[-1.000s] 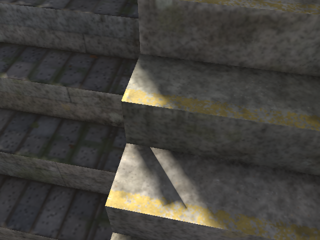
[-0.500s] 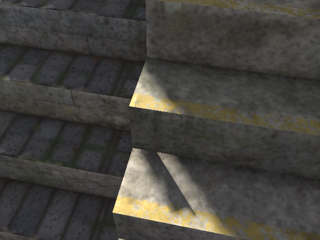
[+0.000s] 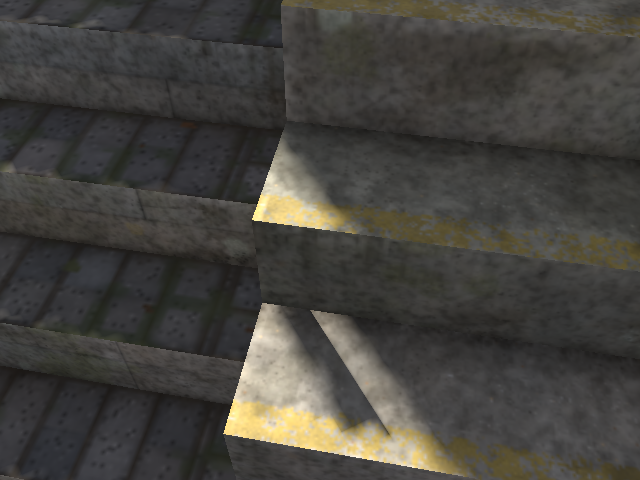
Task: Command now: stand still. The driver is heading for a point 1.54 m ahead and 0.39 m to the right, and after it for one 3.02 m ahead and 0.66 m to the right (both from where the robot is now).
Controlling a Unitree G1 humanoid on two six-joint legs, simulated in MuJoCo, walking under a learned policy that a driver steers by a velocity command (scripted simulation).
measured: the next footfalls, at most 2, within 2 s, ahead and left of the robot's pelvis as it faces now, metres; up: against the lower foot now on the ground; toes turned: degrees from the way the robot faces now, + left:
right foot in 1.00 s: +0.26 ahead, -0.20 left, +0.21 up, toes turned +2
left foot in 1.48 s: +0.20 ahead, +0.00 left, +0.21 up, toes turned +3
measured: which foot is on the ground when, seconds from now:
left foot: down 0.00-0.98, up 1.00-1.00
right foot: down 0.00-0.62, up 0.64-0.98, down 1.00-1.00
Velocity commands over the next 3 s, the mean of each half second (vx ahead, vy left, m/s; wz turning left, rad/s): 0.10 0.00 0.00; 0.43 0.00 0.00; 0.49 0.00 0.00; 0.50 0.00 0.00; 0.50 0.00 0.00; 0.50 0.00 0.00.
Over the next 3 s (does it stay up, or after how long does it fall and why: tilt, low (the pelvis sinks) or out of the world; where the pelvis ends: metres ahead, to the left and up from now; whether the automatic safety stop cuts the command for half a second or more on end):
stays up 0.02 -0.22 0.01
